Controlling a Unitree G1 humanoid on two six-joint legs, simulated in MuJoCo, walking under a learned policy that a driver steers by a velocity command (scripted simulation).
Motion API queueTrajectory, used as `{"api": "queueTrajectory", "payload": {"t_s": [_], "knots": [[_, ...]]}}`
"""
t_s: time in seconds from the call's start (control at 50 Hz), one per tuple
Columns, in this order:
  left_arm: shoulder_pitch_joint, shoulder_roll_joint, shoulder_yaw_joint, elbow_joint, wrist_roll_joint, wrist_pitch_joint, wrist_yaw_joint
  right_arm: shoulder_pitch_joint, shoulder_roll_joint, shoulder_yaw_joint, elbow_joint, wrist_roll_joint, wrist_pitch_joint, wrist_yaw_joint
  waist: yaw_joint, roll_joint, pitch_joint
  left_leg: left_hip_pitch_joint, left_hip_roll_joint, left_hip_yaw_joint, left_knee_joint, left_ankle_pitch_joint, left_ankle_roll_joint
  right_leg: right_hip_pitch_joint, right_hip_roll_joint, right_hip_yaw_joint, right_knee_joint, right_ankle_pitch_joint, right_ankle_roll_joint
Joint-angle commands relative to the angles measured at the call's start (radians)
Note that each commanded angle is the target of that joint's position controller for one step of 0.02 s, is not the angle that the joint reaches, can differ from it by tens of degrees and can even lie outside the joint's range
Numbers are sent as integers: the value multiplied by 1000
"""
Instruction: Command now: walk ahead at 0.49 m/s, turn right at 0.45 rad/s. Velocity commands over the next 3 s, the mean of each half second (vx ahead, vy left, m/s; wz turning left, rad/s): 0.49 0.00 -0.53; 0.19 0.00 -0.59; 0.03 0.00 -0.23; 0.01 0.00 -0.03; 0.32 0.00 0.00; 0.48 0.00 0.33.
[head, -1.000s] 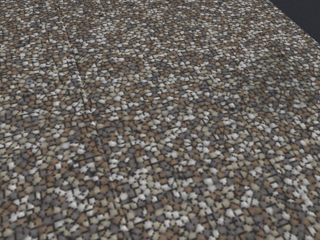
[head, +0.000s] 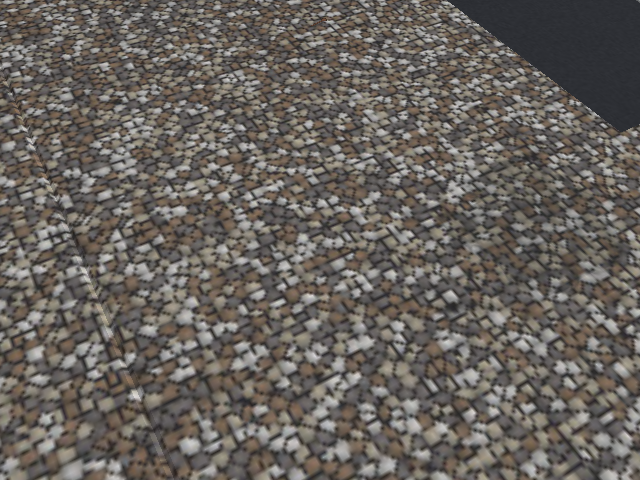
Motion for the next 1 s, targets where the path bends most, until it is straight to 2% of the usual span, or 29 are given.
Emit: {"api": "queueTrajectory", "payload": {"t_s": [0.02,0.06,0.08,0.1,0.12,0.14,0.16,0.2,0.22,0.26,0.34,0.38,0.44,0.48,0.52,0.54,0.56,0.58,0.6,0.62,0.64,0.68,0.72,0.76,0.82,0.92,0.96,0.98,1.0], "knots": [[-170,45,3,-126,1,-23,-26,31,-189,-39,-35,4,16,-12,20,125,93,36,298,-19,103,911,63,-22,39,-81,-32,-119,-41],[-43,100,30,-108,2,-18,-31,11,-221,-51,-58,3,32,-25,103,179,-5,49,304,3,320,1265,53,166,107,-129,-17,-217,-83],[121,156,59,-68,-2,-16,-25,-14,-233,-54,-74,2,38,-26,187,173,-93,-23,285,17,521,1270,36,394,132,-115,-79,-164,-120],[296,230,89,-32,4,-6,-4,-36,-233,-51,-105,-1,27,-25,266,104,-198,-286,249,11,806,992,7,734,17,86,-91,-159,-181],[329,311,100,-30,6,-1,12,65,-66,-2,-148,-26,-11,9,155,-164,-320,-771,18,-58,1194,-97,-57,1130,-271,651,-127,-243,-387],[378,248,83,-21,13,2,24,-28,-132,-14,-170,20,-64,29,218,-109,-401,-904,-8,-262,1337,-210,-41,1173,-315,844,-278,-322,-417],[325,200,73,-22,15,-5,31,-143,-189,-31,-215,56,-89,35,223,-76,-231,-994,59,-277,1303,-127,-15,1063,-267,672,-303,-259,-349],[161,138,54,-66,12,-18,26,-186,-192,-42,-225,28,-88,17,119,82,-74,-871,126,-254,1111,-12,-23,716,-172,451,-344,-80,-277],[127,121,46,-80,21,-21,28,-164,-192,-50,-230,14,-72,13,80,75,-48,-793,146,-257,1065,3,-37,600,-140,397,-369,-27,-270],[119,135,47,-86,14,-20,36,-150,-159,-51,-256,2,-46,12,44,43,-17,-731,158,-237,955,3,-71,460,-121,353,-402,6,-272],[174,199,67,-85,8,-14,61,-318,-113,-32,-328,-14,-32,10,89,-1,19,-644,105,-180,602,276,-104,301,-25,228,-397,-1,-211],[232,207,71,-76,3,-6,64,-397,-106,-26,-354,-4,-36,17,135,-15,5,-579,58,-171,455,428,-103,299,-11,232,-373,-61,-177],[284,195,67,-62,-7,3,66,-446,-146,-36,-388,16,-38,27,151,-39,-12,-559,45,-218,357,423,-92,394,-50,325,-307,-172,-152],[288,192,66,-66,-3,7,71,-434,-184,-49,-396,21,-47,33,129,-58,-22,-538,48,-239,328,340,-67,466,-84,398,-235,-208,-135],[266,168,59,-80,6,15,74,-325,-216,-68,-377,2,-58,30,62,-69,-55,-388,46,-216,258,330,-18,474,-26,394,-74,-89,-81],[261,119,42,-104,18,13,73,-208,-267,-82,-373,-23,-63,24,10,-6,-178,-168,177,-311,302,467,43,393,38,329,166,-140,-33],[417,53,23,-116,11,6,75,-118,-338,-96,-367,-44,-48,18,49,272,-343,186,454,-650,327,679,215,96,177,191,509,-623,44],[456,135,29,-124,-3,3,72,-93,-296,-91,-359,-14,-31,26,54,365,-415,227,532,-881,271,564,273,-41,124,199,697,-755,66],[378,210,52,-121,-11,17,77,-147,-211,-70,-390,-12,-19,23,28,229,-293,127,476,-740,258,539,232,-90,81,206,775,-684,88],[294,224,59,-140,-4,33,82,-204,-176,-56,-401,-13,-5,19,31,145,-203,1,426,-575,258,607,193,-87,49,159,770,-620,104],[260,218,65,-152,5,49,85,-249,-157,-48,-399,-12,5,19,52,114,-131,-120,371,-465,244,677,177,-60,20,138,731,-586,116],[284,161,61,-163,-2,78,83,-293,-162,-51,-388,-18,12,20,101,162,-66,-297,305,-332,174,641,160,44,-13,96,632,-537,118],[270,119,52,-187,-1,92,83,-312,-186,-63,-382,-18,13,17,108,187,-58,-332,307,-267,124,659,186,66,-16,67,536,-489,129],[239,113,48,-208,9,97,78,-315,-208,-74,-376,-11,19,9,104,167,-93,-301,334,-232,114,676,203,82,-32,65,438,-413,128],[192,116,48,-229,11,100,61,-341,-225,-81,-375,3,37,0,96,158,-114,-305,335,-152,103,589,190,166,-36,39,293,-301,114],[96,145,63,-284,12,117,33,-317,-262,-96,-356,27,56,11,69,171,-71,-262,362,-115,150,439,153,226,-15,-11,109,-332,69],[111,146,70,-289,11,118,25,-323,-269,-101,-351,43,62,12,89,167,-68,-244,357,-92,228,427,114,293,9,-42,-35,-288,36],[140,160,80,-280,14,115,29,-297,-252,-98,-339,46,64,14,98,143,-77,-271,325,-57,307,399,73,383,35,-45,-129,-205,11],[200,231,103,-272,18,110,45,-233,-213,-87,-320,27,63,19,105,16,-120,-383,253,6,482,308,-1,568,-23,69,-199,73,-39]]}}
